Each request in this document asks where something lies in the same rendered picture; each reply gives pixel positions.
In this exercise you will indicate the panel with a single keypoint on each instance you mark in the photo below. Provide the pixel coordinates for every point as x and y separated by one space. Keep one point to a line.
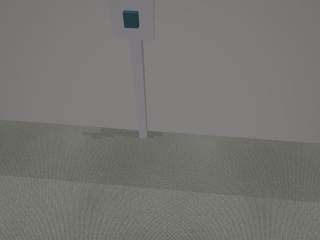
136 36

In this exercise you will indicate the button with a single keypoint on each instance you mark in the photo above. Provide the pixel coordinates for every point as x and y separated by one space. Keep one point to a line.
131 19

